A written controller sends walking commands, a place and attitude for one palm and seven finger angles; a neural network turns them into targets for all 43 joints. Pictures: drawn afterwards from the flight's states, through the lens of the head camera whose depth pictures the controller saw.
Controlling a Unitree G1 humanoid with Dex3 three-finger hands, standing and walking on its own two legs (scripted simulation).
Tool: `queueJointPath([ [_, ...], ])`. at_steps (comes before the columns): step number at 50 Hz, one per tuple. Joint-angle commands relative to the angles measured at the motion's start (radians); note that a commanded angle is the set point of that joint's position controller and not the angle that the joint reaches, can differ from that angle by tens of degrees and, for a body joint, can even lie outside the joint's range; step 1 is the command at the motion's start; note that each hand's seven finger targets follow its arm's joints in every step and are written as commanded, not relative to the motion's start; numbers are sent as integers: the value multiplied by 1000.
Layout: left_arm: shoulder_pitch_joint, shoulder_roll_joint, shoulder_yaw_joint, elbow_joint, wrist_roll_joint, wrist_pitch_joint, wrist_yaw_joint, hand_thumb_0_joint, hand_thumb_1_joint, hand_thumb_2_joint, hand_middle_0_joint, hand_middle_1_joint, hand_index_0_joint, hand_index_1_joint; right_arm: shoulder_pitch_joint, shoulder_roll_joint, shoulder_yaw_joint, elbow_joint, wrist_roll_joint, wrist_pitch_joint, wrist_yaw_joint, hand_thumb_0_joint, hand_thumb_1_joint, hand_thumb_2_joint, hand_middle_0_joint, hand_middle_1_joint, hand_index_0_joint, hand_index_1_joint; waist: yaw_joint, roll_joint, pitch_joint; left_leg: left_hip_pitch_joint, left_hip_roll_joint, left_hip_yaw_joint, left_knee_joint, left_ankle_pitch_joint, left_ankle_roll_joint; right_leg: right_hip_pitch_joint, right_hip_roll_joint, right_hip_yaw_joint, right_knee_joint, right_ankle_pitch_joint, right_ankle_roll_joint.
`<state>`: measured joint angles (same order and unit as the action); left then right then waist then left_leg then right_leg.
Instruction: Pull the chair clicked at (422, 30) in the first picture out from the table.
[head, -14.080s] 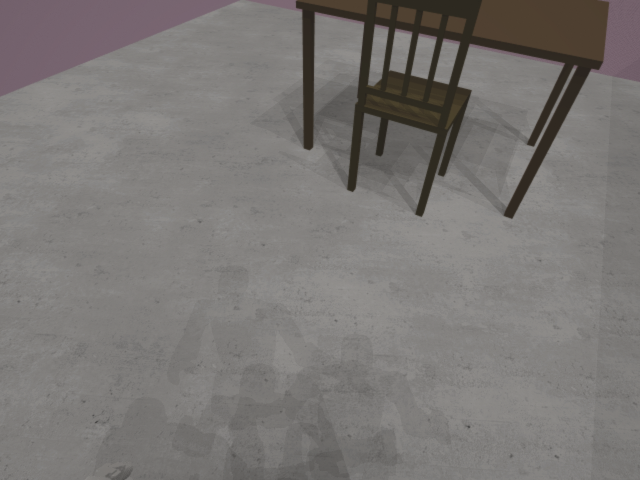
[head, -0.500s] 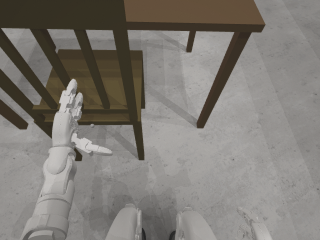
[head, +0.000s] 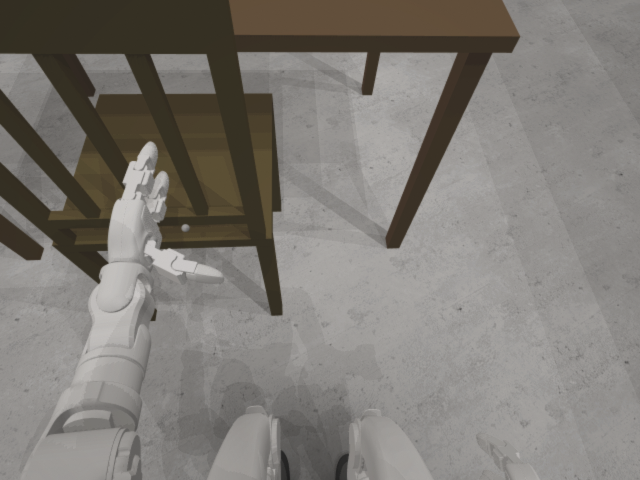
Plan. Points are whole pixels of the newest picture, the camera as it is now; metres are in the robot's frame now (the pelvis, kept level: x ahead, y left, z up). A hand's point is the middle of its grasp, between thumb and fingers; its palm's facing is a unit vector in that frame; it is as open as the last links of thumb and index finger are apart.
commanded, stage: push the fingers through the gap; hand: left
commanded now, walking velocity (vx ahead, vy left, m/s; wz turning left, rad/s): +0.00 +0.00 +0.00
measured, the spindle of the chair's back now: (109, 151) +0.52 +0.28 +0.05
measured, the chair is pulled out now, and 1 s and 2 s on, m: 0.00 0.00 0.00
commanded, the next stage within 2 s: hook a spindle and tug to test in 1.12 s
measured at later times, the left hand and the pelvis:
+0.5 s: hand (190, 192) +0.47 +0.17 +0.03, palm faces +0.04 -1.00 -0.03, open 16.9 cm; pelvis +0.00 +0.00 +0.00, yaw -1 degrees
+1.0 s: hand (193, 180) +0.49 +0.17 +0.03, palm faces +0.06 -1.00 -0.04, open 16.9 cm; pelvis +0.00 +0.00 +0.00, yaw -1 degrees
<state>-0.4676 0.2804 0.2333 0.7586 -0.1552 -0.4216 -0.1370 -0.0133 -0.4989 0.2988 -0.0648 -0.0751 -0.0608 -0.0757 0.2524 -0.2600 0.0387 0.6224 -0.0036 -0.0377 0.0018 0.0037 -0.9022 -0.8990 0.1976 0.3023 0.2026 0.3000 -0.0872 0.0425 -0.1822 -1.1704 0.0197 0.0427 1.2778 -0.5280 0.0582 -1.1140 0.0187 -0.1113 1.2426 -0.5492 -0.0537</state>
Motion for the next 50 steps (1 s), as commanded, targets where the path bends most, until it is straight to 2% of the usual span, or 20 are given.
queueJointPath([
  [1,-410,205,67,-251,-6,-114,18,0,-500,300,-60,-80,-60,-80,66,-151,-65,-86,-8,-46,-20,0,-900,-900,200,300,200,300,-26,40,-442,330,-5,-107,-128,298,-34,187,11,115,-162,277,23],
  [4,-400,233,89,-234,13,-148,28,0,-500,300,-60,-80,-60,-80,79,-150,-66,-72,-18,-45,-16,0,-900,-900,200,300,200,300,-16,67,-490,376,-3,-111,-123,353,-41,181,13,111,-147,310,21],
  [7,-420,206,65,-117,26,-128,20,0,-500,300,-60,-80,-60,-80,90,-148,-61,-54,-18,-38,-11,0,-900,-900,200,300,200,300,-47,47,-425,322,-4,-105,-116,317,-35,155,13,112,-154,289,26],
  [9,-428,237,92,-51,26,-108,11,0,-500,300,-60,-80,-60,-80,97,-156,-59,-54,-16,-30,-12,0,-900,-900,200,300,200,300,-46,29,-393,263,-5,-99,-119,269,-32,166,11,116,-162,257,27],
  [11,-437,247,106,-25,22,-92,-1,0,-500,300,-60,-80,-60,-80,105,-159,-59,-63,-15,-24,-12,0,-900,-900,200,300,200,300,-42,21,-417,251,-7,-94,-116,278,-28,195,12,123,-163,276,25],
  [15,-495,244,97,-90,10,-105,-17,0,-500,300,-60,-80,-60,-80,113,-158,-63,-68,-15,-18,-8,0,-900,-900,200,300,200,300,-42,79,-510,345,-1,-100,-113,363,-33,192,14,118,-154,338,25],
  [18,-536,230,82,-97,15,-125,-6,0,-500,300,-60,-80,-60,-80,126,-157,-66,-55,-19,-15,-4,0,-900,-900,200,300,200,300,-56,90,-512,387,5,-115,-114,381,-36,151,18,105,-152,324,25],
  [21,-538,290,130,-28,30,-126,11,0,-500,300,-60,-80,-60,-80,141,-169,-66,-37,-23,-7,-7,0,-900,-900,200,300,200,300,-64,41,-464,338,6,-115,-110,355,-32,147,21,105,-152,309,27],
  [26,-583,271,113,35,55,-126,28,0,-500,300,-60,-80,-60,-80,150,-165,-63,-38,-28,10,2,0,-900,-900,200,300,200,300,-74,68,-444,336,6,-118,-115,344,-35,115,21,98,-149,290,25],
  [29,-625,302,136,35,64,-140,32,0,-500,300,-60,-80,-60,-80,155,-168,-63,-36,-32,20,4,0,-900,-900,200,300,200,300,-71,87,-472,354,7,-121,-111,362,-37,114,20,99,-145,297,24],
  [30,-642,281,113,25,67,-144,29,0,-500,300,-60,-80,-60,-80,153,-164,-62,-42,-32,22,5,0,-900,-900,200,300,200,300,-75,100,-493,368,7,-121,-110,374,-38,114,21,100,-141,305,23],
  [32,-679,268,104,32,66,-151,31,0,-500,300,-60,-80,-60,-80,160,-164,-62,-34,-35,27,7,0,-900,-900,200,300,200,300,-89,110,-499,394,11,-129,-107,391,-39,90,22,95,-142,310,25],
  [34,-671,304,134,79,73,-149,37,0,-500,300,-60,-80,-60,-80,169,-170,-62,-31,-35,35,8,0,-900,-900,200,300,200,300,-86,77,-485,361,10,-130,-109,362,-38,101,24,94,-145,289,25],
  [36,-713,306,129,82,79,-151,41,0,-500,300,-60,-80,-60,-80,175,-168,-59,-26,-38,39,8,0,-900,-900,200,300,200,300,-97,96,-489,358,9,-129,-103,364,-35,92,24,96,-139,293,25],
  [40,-657,330,158,112,85,-143,44,0,-500,300,-60,-80,-60,-80,180,-170,-58,-41,-39,56,13,0,-900,-900,200,300,200,300,-75,87,-502,340,8,-121,-108,372,-35,127,24,100,-142,311,25],
  [41,-664,300,134,98,82,-144,40,0,-500,300,-60,-80,-60,-80,178,-167,-57,-45,-39,58,16,0,-900,-900,200,300,200,300,-82,99,-512,360,7,-124,-110,384,-35,120,25,97,-140,316,24],
  [42,-637,325,161,93,81,-145,40,0,-500,300,-60,-80,-60,-80,178,-169,-59,-47,-39,61,18,0,-900,-900,200,300,200,300,-65,112,-522,364,8,-118,-109,387,-38,130,26,99,-143,319,23],
  [44,-611,355,185,70,74,-147,36,0,-500,300,-60,-80,-60,-80,179,-170,-58,-52,-37,67,17,0,-900,-900,200,300,200,300,-59,70,-538,334,6,-108,-106,394,-32,190,27,110,-148,354,25],
  [48,-647,316,145,93,74,-146,28,0,-500,300,-60,-80,-60,-80,178,-163,-55,-44,-33,72,16,0,-900,-900,200,300,200,300,-87,64,-464,306,8,-109,-112,341,-28,157,26,110,-162,312,28],
  [50,-657,330,156,73,69,-153,28,0,-500,300,-60,-80,-60,-80,179,-165,-57,-44,-34,71,14,0,-900,-900,200,300,200,300,-86,67,-474,298,5,-103,-109,330,-26,173,26,119,-167,309,29],
])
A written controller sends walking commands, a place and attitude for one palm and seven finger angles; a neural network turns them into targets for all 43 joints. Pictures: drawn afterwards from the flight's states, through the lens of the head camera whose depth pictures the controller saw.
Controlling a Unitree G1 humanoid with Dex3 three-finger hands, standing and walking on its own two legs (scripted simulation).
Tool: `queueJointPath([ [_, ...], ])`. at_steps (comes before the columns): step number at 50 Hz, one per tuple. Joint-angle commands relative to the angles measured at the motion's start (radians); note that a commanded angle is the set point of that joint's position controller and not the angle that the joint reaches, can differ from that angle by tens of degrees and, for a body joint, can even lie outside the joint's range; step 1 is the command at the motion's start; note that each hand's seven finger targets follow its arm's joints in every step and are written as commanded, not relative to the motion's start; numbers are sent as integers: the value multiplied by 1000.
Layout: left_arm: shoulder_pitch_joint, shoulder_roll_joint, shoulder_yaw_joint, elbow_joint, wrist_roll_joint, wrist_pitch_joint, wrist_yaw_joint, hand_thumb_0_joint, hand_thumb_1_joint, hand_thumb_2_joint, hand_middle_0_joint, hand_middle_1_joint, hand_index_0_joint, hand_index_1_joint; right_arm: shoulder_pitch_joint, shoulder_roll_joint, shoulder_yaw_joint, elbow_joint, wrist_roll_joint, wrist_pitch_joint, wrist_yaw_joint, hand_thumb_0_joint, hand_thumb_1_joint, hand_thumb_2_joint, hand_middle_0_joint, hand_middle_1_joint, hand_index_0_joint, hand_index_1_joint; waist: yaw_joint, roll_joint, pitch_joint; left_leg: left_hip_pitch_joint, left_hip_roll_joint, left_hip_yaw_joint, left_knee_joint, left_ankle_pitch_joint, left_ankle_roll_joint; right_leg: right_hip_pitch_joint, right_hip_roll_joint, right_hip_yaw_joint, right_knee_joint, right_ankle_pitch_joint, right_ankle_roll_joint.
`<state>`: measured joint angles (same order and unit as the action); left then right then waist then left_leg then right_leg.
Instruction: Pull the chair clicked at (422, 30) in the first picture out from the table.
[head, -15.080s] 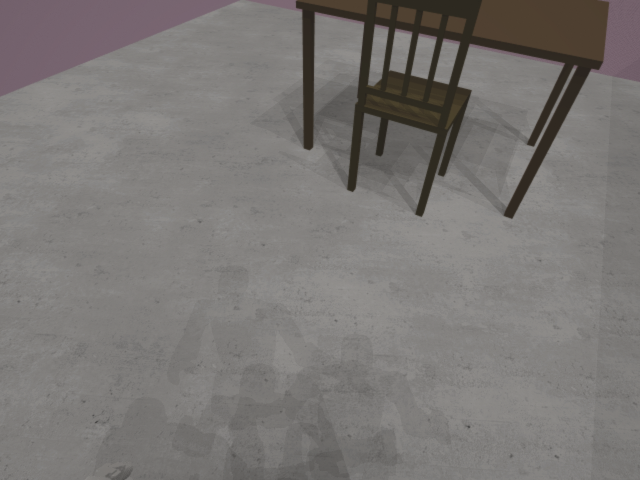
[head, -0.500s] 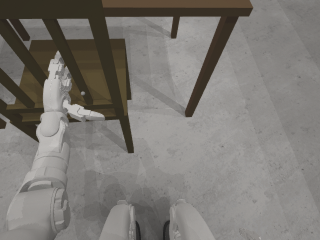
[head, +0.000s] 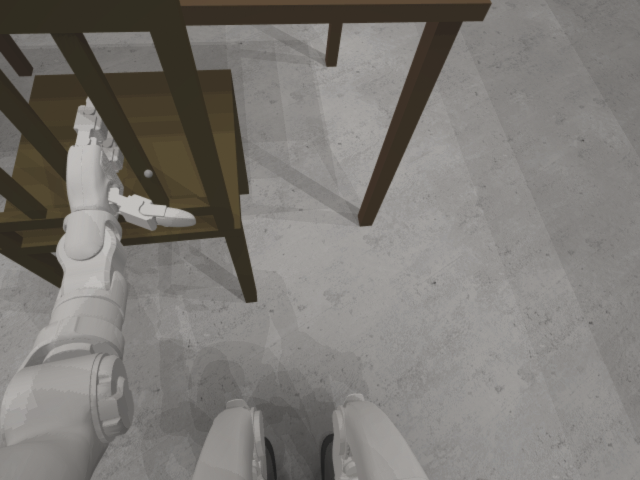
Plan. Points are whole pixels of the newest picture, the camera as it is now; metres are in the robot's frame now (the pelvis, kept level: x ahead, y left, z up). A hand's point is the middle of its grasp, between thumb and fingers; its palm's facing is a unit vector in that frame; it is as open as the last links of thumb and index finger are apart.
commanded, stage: push the fingers through the gap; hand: left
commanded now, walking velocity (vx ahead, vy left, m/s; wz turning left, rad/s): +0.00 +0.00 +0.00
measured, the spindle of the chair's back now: (48, 145) +0.51 +0.29 +0.05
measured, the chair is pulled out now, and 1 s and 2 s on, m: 0.00 0.00 0.03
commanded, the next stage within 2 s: hook a spindle and tug to test in 0.12 s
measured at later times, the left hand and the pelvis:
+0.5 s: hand (154, 172) +0.48 +0.17 +0.04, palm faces +0.07 -1.00 -0.04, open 16.1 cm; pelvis +0.00 +0.00 +0.00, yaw +0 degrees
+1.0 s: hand (151, 170) +0.49 +0.18 +0.03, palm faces +0.10 -0.99 -0.03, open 7.3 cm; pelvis +0.01 +0.00 +0.00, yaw +0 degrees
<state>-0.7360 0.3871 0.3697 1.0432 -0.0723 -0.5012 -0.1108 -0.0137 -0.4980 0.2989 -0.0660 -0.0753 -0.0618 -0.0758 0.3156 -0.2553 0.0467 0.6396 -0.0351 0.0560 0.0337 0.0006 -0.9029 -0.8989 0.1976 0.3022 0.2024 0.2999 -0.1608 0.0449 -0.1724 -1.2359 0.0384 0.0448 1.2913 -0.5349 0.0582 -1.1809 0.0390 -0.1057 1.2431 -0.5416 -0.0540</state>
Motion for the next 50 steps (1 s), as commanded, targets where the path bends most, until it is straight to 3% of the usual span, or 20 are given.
queueJointPath([
  [1,-403,228,17,-225,-17,-80,-1,0,-500,300,-60,-80,-60,-80,112,-170,-63,-61,-2,-25,-20,0,-900,-900,200,300,200,300,-13,84,-479,370,-14,-104,-122,341,-26,235,6,117,-168,305,26],
  [7,-420,178,-30,-223,-16,-93,-14,0,-500,300,-60,-80,-60,-80,116,-171,-68,-43,-4,-27,-20,0,-900,-900,200,300,200,300,-20,144,-517,481,-7,-129,-128,403,-39,167,6,91,-157,307,21],
  [11,-384,182,-16,-164,-16,-69,-5,0,-500,300,-60,-80,-60,-80,124,-179,-69,-40,-5,-17,-20,0,-900,-900,200,300,200,300,-23,88,-477,455,-6,-135,-131,401,-36,160,8,82,-157,303,23],
  [14,-386,204,7,-174,-15,-66,10,0,-500,300,-113,-244,-113,-244,115,-175,-68,-51,-4,-13,-19,0,-900,-900,200,300,200,300,-13,83,-484,416,-11,-119,-126,390,-32,196,6,94,-159,319,26],
  [18,-378,164,-24,-252,-8,-95,23,0,-500,300,-183,-464,-183,-464,103,-164,-69,-65,-6,-13,-11,0,-900,-900,200,300,200,300,-2,135,-540,501,-7,-130,-130,457,-45,181,8,86,-147,344,22],
  [20,-366,162,-26,-261,-5,-100,30,0,-500,300,-218,-573,-218,-573,103,-164,-71,-64,-7,-12,-9,0,-900,-900,200,300,200,300,-2,112,-536,491,-7,-128,-130,447,-44,197,9,89,-151,344,24],
  [21,-366,156,-29,-256,-7,-98,34,0,-500,300,-236,-628,-236,-628,107,-166,-72,-63,-7,-12,-10,0,-900,-900,200,300,200,300,-13,92,-527,490,-6,-132,-130,453,-41,192,10,87,-150,353,24],
  [25,-350,157,-20,-182,0,-74,39,0,-500,300,-306,-847,-306,-847,109,-167,-70,-56,-4,-6,-11,0,-900,-900,200,300,200,300,-16,52,-456,402,-12,-118,-135,368,-35,204,7,92,-164,310,28],
  [26,-371,162,-25,-182,3,-75,40,0,-500,300,-324,-902,-324,-902,109,-168,-68,-56,-5,-7,-12,0,-900,-900,200,300,200,300,-19,66,-447,403,-11,-122,-136,357,-35,190,7,92,-160,297,26],
  [28,-409,171,-20,-194,5,-84,44,0,-388,348,-359,-1012,-359,-1012,107,-168,-68,-54,-6,-9,-14,0,-900,-900,200,300,200,300,-18,79,-452,416,-11,-124,-137,350,-37,177,6,92,-161,283,25],
  [29,-424,146,-41,-223,3,-92,43,0,-332,372,-377,-1066,-377,-1066,101,-164,-68,-58,-7,-13,-13,0,-900,-900,200,300,200,300,-22,108,-485,440,-13,-122,-134,362,-37,178,6,96,-161,291,25],
  [30,-404,161,-23,-222,-1,-95,43,0,-276,396,-394,-1121,-394,-1121,105,-166,-70,-57,-8,-15,-12,0,-900,-900,200,300,200,300,-12,95,-500,449,-13,-123,-135,374,-38,193,7,94,-162,300,23],
  [31,-408,151,-38,-237,-4,-102,38,0,-220,420,-412,-1176,-412,-1176,105,-165,-68,-61,-9,-16,-12,0,-900,-900,200,300,200,300,-18,93,-520,464,-11,-128,-132,397,-38,191,8,91,-153,317,23],
  [34,-418,171,-26,-212,0,-103,32,0,-52,492,-465,-1340,-465,-1340,108,-165,-67,-50,-9,-14,-14,0,-900,-900,200,300,200,300,-21,94,-504,435,-12,-120,-123,394,-36,201,7,98,-154,328,25],
  [36,-421,143,-54,-223,3,-103,27,0,60,540,-500,-1450,-500,-1450,107,-163,-68,-56,-8,-14,-12,0,-900,-900,200,300,200,300,-23,128,-512,477,-9,-131,-131,406,-41,169,8,90,-149,316,21],
  [40,-410,121,-67,-217,-2,-96,27,0,284,636,-500,-1450,-500,-1450,111,-164,-71,-52,-6,-12,-10,0,-900,-900,200,300,200,300,-20,113,-516,486,-8,-133,-136,403,-41,169,9,87,-160,305,22],
  [41,-426,95,-90,-224,-5,-96,25,0,340,660,-500,-1450,-500,-1450,108,-162,-71,-53,-5,-13,-9,0,-900,-900,200,300,200,300,-31,127,-514,503,-6,-137,-136,407,-42,149,9,85,-159,304,21],
  [45,-402,153,-41,-221,-6,-96,27,0,564,756,-500,-1450,-500,-1450,116,-168,-72,-46,-8,-11,-12,0,-900,-900,200,300,200,300,-21,72,-525,445,-12,-119,-127,404,-33,221,9,99,-164,342,26],
  [49,-380,148,-45,-232,-9,-101,16,0,788,852,-500,-1450,-500,-1450,110,-164,-70,-48,-6,-9,-9,0,-900,-900,200,300,200,300,-10,106,-518,459,-13,-118,-132,417,-37,222,9,98,-163,349,22],
  [50,-371,148,-39,-231,-13,-100,16,0,844,876,-500,-1450,-500,-1450,112,-163,-71,-49,-5,-9,-10,0,-900,-900,200,300,200,300,-12,83,-519,452,-14,-114,-130,416,-33,234,10,101,-168,357,24],
])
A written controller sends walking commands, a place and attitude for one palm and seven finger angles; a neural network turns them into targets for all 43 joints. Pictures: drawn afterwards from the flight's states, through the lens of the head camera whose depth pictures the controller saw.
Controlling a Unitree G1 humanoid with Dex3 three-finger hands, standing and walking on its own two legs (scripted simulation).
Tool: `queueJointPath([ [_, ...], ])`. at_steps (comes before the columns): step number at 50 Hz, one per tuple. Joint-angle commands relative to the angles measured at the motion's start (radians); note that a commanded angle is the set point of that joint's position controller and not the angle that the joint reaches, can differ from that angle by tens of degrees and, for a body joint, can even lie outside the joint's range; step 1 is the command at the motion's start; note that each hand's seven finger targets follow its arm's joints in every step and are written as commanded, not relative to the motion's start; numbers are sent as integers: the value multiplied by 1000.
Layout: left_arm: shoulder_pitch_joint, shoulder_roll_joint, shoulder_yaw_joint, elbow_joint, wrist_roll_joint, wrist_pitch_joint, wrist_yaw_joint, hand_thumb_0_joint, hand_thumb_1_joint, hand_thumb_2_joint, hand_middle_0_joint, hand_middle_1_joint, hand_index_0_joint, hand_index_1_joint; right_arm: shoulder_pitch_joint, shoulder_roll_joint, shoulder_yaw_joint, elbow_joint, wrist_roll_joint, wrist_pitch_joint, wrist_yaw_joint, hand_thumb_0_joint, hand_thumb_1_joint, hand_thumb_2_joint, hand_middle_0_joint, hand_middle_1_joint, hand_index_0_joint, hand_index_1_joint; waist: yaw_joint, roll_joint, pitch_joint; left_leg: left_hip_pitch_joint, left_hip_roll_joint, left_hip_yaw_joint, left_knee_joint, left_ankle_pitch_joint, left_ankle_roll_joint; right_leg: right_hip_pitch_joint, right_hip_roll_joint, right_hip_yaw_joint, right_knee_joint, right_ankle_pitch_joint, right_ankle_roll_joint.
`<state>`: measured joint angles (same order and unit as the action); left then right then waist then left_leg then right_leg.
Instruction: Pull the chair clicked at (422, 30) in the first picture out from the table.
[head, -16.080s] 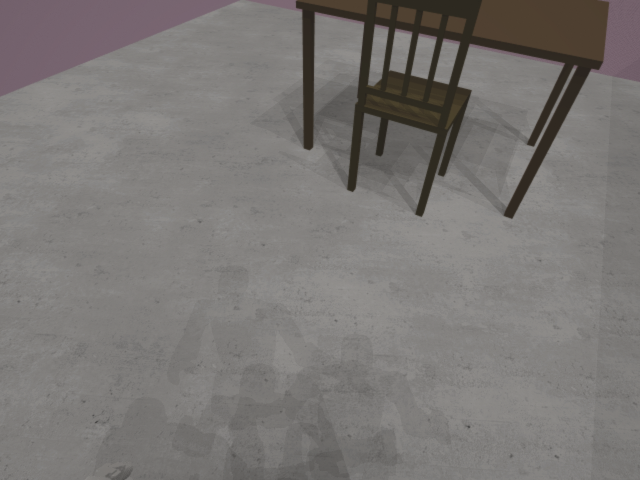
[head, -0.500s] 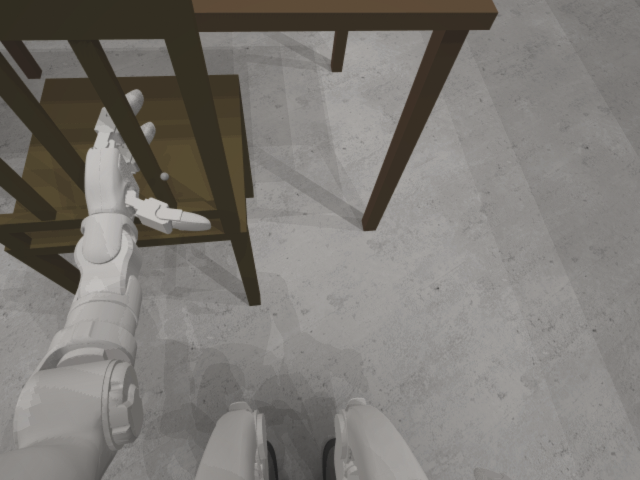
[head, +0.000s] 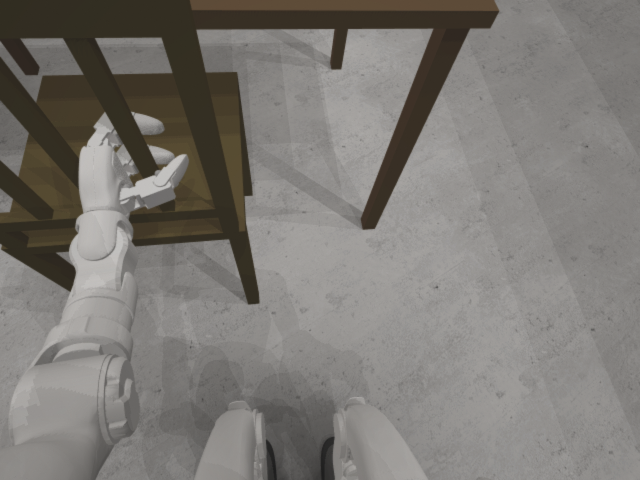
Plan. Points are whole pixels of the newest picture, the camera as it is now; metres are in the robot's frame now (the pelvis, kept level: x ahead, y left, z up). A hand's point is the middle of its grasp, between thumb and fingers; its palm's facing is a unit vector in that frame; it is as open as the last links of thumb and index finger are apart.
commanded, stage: hook a spindle and tug to test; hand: left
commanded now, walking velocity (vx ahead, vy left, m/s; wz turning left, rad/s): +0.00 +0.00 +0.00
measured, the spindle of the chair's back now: (56, 147) +0.51 +0.29 +0.05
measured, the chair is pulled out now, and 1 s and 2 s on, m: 0.00 0.03 0.20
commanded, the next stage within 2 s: step backward, pulling the chair out in 0.72 s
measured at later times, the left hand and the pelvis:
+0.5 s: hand (158, 179) +0.47 +0.17 +0.03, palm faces +0.07 -1.00 -0.02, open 5.2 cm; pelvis +0.02 +0.01 +0.01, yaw -1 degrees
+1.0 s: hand (154, 191) +0.45 +0.17 +0.04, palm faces +0.12 -0.99 -0.12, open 5.2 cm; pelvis +0.04 +0.01 +0.07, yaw +0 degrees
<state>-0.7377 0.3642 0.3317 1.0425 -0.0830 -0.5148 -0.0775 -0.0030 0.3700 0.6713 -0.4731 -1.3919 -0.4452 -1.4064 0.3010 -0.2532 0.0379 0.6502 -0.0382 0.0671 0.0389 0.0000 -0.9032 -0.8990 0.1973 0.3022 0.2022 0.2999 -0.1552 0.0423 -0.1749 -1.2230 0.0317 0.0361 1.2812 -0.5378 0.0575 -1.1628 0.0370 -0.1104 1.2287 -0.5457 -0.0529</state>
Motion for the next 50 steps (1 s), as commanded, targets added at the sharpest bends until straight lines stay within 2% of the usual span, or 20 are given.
queueJointPath([
  [1,-370,171,-9,-243,0,-90,-19,0,900,900,-500,-1450,-500,-1450,128,-165,-62,-62,-3,-22,-16,0,-900,-900,200,300,200,300,-18,104,-523,458,-4,-113,-123,444,-35,206,13,103,-144,374,20],
  [3,-374,159,-19,-251,0,-90,-18,0,900,900,-500,-1450,-500,-1450,123,-163,-61,-60,-1,-20,-13,0,-900,-900,200,300,200,300,-17,129,-514,481,-2,-114,-125,454,-40,183,12,97,-145,365,20],
  [8,-308,158,-7,-227,-4,-75,-22,0,900,900,-500,-1450,-500,-1450,119,-165,-62,-68,0,-17,-12,0,-900,-900,200,300,200,300,-12,99,-477,441,-4,-103,-126,434,-36,197,12,100,-149,368,23],
  [11,-247,189,25,-260,-13,-71,-26,0,900,900,-500,-1450,-500,-1450,121,-166,-64,-84,1,-18,-11,0,-900,-900,200,300,200,300,10,82,-509,429,-9,-96,-127,462,-33,260,12,108,-145,418,21],
  [17,-140,124,-14,-341,-31,-52,-30,0,900,900,-500,-1450,-500,-1450,108,-158,-68,-102,9,-18,-3,0,-900,-900,200,300,200,300,26,102,-521,497,-1,-101,-143,544,-44,251,11,95,-147,448,22],
  [20,-76,111,-19,-381,-36,-43,-20,0,900,900,-500,-1450,-500,-1450,108,-157,-73,-109,11,-21,1,0,-900,-900,200,300,200,300,33,63,-516,497,3,-101,-150,569,-45,277,12,91,-150,472,23],
  [21,-54,97,-35,-403,-35,-44,-19,0,900,900,-500,-1450,-500,-1450,106,-156,-74,-117,13,-24,2,0,-900,-900,200,300,200,300,39,94,-521,523,5,-105,-151,599,-48,259,12,91,-145,471,20],
  [25,-2,69,-55,-437,-40,-37,-11,0,900,900,-500,-1450,-500,-1450,106,-153,-78,-112,15,-28,6,0,-900,-900,200,300,200,300,37,62,-498,521,7,-100,-154,609,-48,274,13,90,-153,491,24],
  [27,29,60,-61,-482,-43,-40,-9,0,900,900,-500,-1450,-500,-1450,103,-153,-80,-117,15,-33,8,0,-900,-900,200,300,200,300,49,94,-518,556,9,-106,-153,665,-53,270,10,88,-146,508,22],
  [31,120,51,-66,-502,-54,-31,-9,0,900,900,-500,-1450,-500,-1450,100,-154,-83,-123,17,-38,8,0,-900,-900,200,300,200,300,56,49,-493,535,8,-104,-159,675,-52,300,9,88,-150,536,22],
  [40,41,35,-81,-482,-51,-30,-17,0,900,900,-500,-1450,-500,-1450,84,-152,-84,-101,17,-50,-4,0,-900,-900,200,300,200,300,33,56,-450,516,5,-106,-142,614,-56,242,5,86,-142,481,24],
  [41,-40,18,-107,-509,-54,-34,-18,0,900,900,-500,-1450,-500,-1450,82,-151,-83,-98,15,-56,-7,0,-900,-900,200,300,200,300,17,86,-464,531,5,-111,-135,614,-56,219,3,87,-137,475,24],
  [42,-236,322,-37,-711,63,71,83,0,900,900,-500,-1450,-500,-1450,132,-147,-85,-161,83,13,-40,0,-900,-900,200,300,200,300,84,174,-789,907,7,-72,-334,570,-42,658,-67,186,-312,574,11],
  [43,-232,239,-90,-736,57,136,124,0,900,900,-500,-1450,-500,-1450,135,-123,-86,-189,95,25,-70,0,-900,-900,200,300,200,300,60,208,-744,969,-6,-67,-386,623,-40,710,-67,179,-364,718,17],
  [45,-91,165,-123,-671,62,218,156,0,900,900,-500,-1450,-500,-1450,113,-120,-80,-186,100,34,-99,0,-900,-900,200,300,200,300,63,218,-648,961,7,-86,-412,737,-43,661,-82,170,-369,787,23],
  [46,11,106,-161,-508,65,266,158,0,900,900,-500,-1450,-500,-1450,76,-131,-71,-172,98,52,-104,0,-900,-900,200,300,200,300,62,222,-469,900,34,-161,-506,648,-77,526,-69,133,-394,543,21],
  [47,2,89,-177,-454,58,292,170,0,900,900,-500,-1450,-500,-1450,70,-136,-65,-152,101,63,-116,0,-900,-900,200,300,200,300,72,160,-365,853,61,-172,-525,636,-44,547,-64,136,-414,531,31],
  [48,-29,82,-190,-400,63,311,185,0,900,900,-500,-1450,-500,-1450,83,-135,-56,-136,99,69,-127,0,-900,-900,200,300,200,300,61,65,-310,807,67,-158,-522,646,-16,604,-70,144,-441,609,43],
  [49,-65,78,-200,-334,69,321,196,0,900,900,-500,-1450,-500,-1450,105,-137,-50,-121,99,73,-135,0,-900,-900,200,300,200,300,48,-30,-282,791,68,-137,-520,664,-6,657,-81,155,-474,713,59],
  [50,-94,77,-206,-287,70,323,201,0,900,900,-500,-1450,-500,-1450,114,-143,-48,-112,99,75,-140,0,-900,-900,200,300,200,300,43,-75,-284,800,73,-125,-535,691,-6,705,-94,166,-497,809,71],
])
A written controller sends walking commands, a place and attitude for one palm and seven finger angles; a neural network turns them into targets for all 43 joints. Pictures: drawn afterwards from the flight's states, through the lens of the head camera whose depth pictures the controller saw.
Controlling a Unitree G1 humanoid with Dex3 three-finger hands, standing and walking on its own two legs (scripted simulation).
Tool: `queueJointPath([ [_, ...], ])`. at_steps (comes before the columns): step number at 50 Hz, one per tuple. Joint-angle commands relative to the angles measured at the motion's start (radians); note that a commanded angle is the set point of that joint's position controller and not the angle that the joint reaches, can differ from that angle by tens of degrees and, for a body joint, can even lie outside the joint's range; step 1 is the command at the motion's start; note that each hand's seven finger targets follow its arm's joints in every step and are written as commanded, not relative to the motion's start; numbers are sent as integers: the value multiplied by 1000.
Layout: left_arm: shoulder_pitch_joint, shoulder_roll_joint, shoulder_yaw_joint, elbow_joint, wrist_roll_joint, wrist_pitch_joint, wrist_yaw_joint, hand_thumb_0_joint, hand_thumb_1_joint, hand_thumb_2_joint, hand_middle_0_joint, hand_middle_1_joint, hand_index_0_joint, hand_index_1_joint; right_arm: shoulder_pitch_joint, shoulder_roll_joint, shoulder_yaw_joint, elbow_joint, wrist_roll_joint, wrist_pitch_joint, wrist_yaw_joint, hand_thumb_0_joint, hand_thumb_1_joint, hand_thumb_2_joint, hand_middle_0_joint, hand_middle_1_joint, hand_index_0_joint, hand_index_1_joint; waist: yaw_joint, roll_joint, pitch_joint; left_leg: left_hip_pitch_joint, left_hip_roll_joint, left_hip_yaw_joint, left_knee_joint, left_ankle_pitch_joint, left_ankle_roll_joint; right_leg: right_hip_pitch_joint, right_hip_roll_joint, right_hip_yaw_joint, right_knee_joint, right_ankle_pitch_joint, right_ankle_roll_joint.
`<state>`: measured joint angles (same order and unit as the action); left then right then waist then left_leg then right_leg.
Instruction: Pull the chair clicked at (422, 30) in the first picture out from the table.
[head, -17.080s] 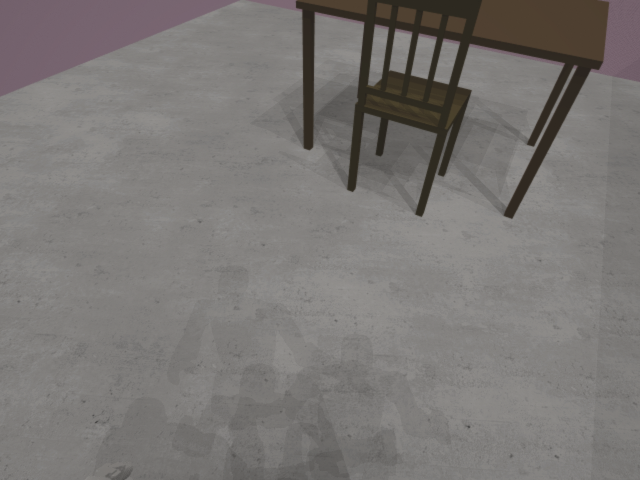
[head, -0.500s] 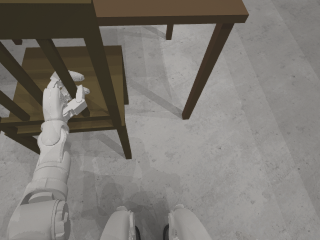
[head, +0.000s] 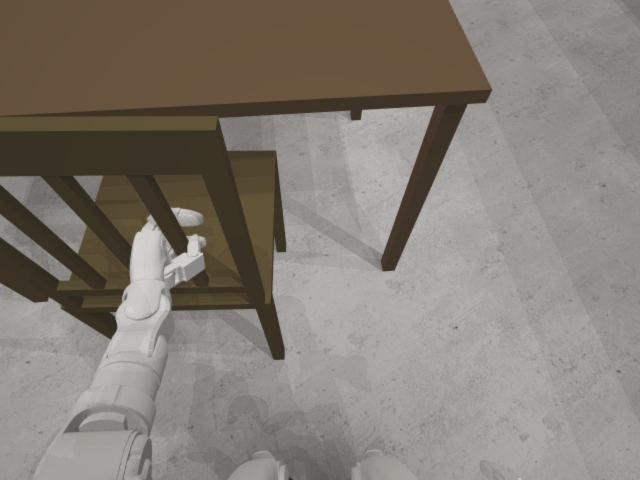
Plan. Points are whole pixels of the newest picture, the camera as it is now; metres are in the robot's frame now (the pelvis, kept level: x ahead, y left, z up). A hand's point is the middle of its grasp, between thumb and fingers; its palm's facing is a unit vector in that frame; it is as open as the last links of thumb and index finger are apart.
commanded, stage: step backward, pulling the chair out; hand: left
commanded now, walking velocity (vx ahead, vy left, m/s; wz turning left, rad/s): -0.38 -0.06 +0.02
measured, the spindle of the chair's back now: (113, 240) +0.44 +0.27 -0.02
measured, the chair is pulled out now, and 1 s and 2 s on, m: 0.03 0.20 0.25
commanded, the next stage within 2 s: none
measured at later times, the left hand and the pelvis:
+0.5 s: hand (216, 286) +0.36 +0.12 -0.02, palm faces +0.05 -0.99 -0.13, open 4.9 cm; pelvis -0.03 -0.01 +0.04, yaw -1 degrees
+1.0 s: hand (230, 373) +0.25 +0.10 -0.02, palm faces -0.08 -0.98 -0.18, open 5.0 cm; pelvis -0.11 -0.01 +0.03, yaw +0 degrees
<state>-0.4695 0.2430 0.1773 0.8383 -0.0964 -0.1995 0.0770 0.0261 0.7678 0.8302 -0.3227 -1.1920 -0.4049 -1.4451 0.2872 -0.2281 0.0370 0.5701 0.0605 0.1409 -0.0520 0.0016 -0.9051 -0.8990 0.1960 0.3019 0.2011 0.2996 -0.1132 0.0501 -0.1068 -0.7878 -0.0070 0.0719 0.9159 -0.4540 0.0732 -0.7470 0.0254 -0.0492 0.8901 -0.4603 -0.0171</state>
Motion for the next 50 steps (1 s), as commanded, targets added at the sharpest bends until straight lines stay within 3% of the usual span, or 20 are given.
queueJointPath([
  [1,-447,227,-41,-101,79,-14,49,0,900,900,-500,-1450,-500,-1450,126,-173,-49,-31,-2,-1,-58,0,-900,-900,200,300,200,300,3,-52,-373,401,113,-159,-194,661,-28,313,-97,102,-168,772,34],
  [2,-440,228,-35,-54,87,-24,50,0,900,900,-500,-1450,-500,-1450,130,-171,-52,-14,-4,-3,-62,0,-900,-900,200,300,200,300,9,4,-373,449,120,-153,-207,729,-31,313,-102,110,-172,800,36],
  [4,-427,209,-48,-17,87,-46,42,0,900,900,-500,-1450,-500,-1450,129,-169,-58,10,-7,-10,-65,0,-900,-900,200,300,200,300,22,111,-381,552,148,-173,-225,892,-35,282,-104,113,-180,733,32],
  [6,-423,194,-65,-23,85,-60,29,0,900,900,-500,-1450,-500,-1450,122,-165,-66,25,-8,-18,-65,0,-900,-900,200,300,200,300,34,208,-399,681,181,-208,-250,1052,-39,239,-90,106,-193,530,22],
  [8,-403,157,-89,-16,79,-71,17,0,900,900,-500,-1450,-500,-1450,106,-154,-68,38,-14,-28,-57,0,-900,-900,200,300,200,300,40,277,-377,786,209,-231,-279,1131,-47,185,-71,95,-213,311,12],
  [10,-395,153,-90,-27,79,-78,11,0,900,900,-500,-1450,-500,-1450,94,-151,-70,40,-20,-40,-53,0,-900,-900,200,300,200,300,45,306,-368,844,224,-237,-302,1173,-59,172,-63,85,-218,231,5],
  [12,-382,151,-88,-26,80,-80,7,0,900,900,-500,-1450,-500,-1450,97,-149,-70,47,-25,-47,-51,0,-900,-900,200,300,200,300,45,269,-377,885,230,-241,-299,1244,-67,180,-56,85,-239,251,3],
  [14,-367,151,-87,-43,80,-85,2,0,900,900,-500,-1450,-500,-1450,87,-149,-70,45,-24,-50,-52,0,-900,-900,200,300,200,300,46,218,-376,852,232,-220,-302,1189,-66,231,-67,94,-263,339,1],
  [19,-329,179,-70,-59,79,-94,2,0,900,900,-500,-1450,-500,-1450,93,-159,-74,53,-13,-59,-71,0,-900,-900,200,300,200,300,38,54,-440,772,203,-173,-280,1105,-68,393,-109,134,-311,759,-6],
  [21,-332,206,-60,-68,82,-96,4,0,900,900,-500,-1450,-500,-1450,82,-166,-78,53,-11,-63,-78,0,-900,-900,200,300,200,300,38,63,-470,720,187,-151,-280,1003,-66,462,-137,153,-310,908,-9],
  [23,-344,206,-69,-54,82,-96,7,0,900,900,-500,-1450,-500,-1450,76,-165,-76,60,-5,-66,-81,0,-900,-900,200,300,200,300,34,81,-458,692,175,-136,-290,905,-64,469,-151,160,-314,934,-3],
  [26,-344,224,-76,-39,83,-90,14,0,900,900,-500,-1450,-500,-1450,54,-176,-75,55,-1,-68,-87,0,-900,-900,200,300,200,300,35,118,-426,624,156,-137,-318,751,-57,479,-158,164,-334,889,11],
  [31,-363,213,-105,-32,75,-77,21,0,900,900,-500,-1450,-500,-1450,22,-173,-64,42,10,-69,-90,0,-900,-900,200,300,200,300,30,77,-399,571,131,-137,-338,612,-51,486,-160,160,-359,822,40],
  [36,-371,198,-130,-33,61,-72,26,0,900,900,-500,-1450,-500,-1450,-16,-170,-57,23,23,-80,-98,0,-900,-900,200,300,200,300,34,55,-337,538,129,-157,-394,420,-35,447,-146,151,-402,516,46],
  [40,-405,153,-167,-26,52,-82,25,0,900,900,-500,-1450,-500,-1450,-38,-161,-49,26,23,-106,-103,0,-900,-900,200,300,200,300,42,61,-268,525,159,-190,-462,287,-14,405,-108,126,-386,238,26],
  [41,-418,168,-159,-35,53,-87,28,0,900,900,-500,-1450,-500,-1450,-42,-166,-52,27,23,-111,-106,0,-900,-900,200,300,200,300,42,82,-265,525,163,-198,-474,250,-8,399,-104,129,-381,195,24],
  [44,-422,139,-182,-17,50,-92,28,0,900,900,-500,-1450,-500,-1450,-46,-161,-45,30,21,-136,-109,0,-900,-900,200,300,200,300,47,81,-209,503,172,-220,-509,103,-5,369,-96,124,-369,74,1],
  [46,-444,155,-172,-13,51,-95,30,0,900,900,-500,-1450,-500,-1450,-47,-167,-45,42,18,-154,-117,0,-900,-900,200,300,200,300,53,66,-197,494,185,-245,-531,72,2,369,-88,126,-345,55,-5],
  [50,-441,127,-186,-2,50,-102,30,0,900,900,-500,-1450,-500,-1450,-44,-159,-39,61,13,-184,-118,0,-900,-900,200,300,200,300,60,9,-181,493,193,-242,-515,83,1,379,-95,142,-340,77,-12],
])
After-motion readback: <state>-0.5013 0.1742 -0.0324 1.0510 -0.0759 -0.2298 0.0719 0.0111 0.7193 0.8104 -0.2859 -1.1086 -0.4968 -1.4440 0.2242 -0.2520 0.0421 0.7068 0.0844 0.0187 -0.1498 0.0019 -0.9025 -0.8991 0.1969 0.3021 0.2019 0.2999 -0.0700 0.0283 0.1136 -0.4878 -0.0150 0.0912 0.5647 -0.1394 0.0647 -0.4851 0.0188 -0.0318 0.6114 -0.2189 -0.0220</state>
